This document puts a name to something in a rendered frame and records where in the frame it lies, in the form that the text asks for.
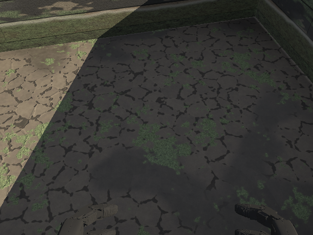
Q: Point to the robot right hand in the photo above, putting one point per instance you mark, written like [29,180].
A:
[267,217]

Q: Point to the robot left hand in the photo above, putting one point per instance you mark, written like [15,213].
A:
[85,216]

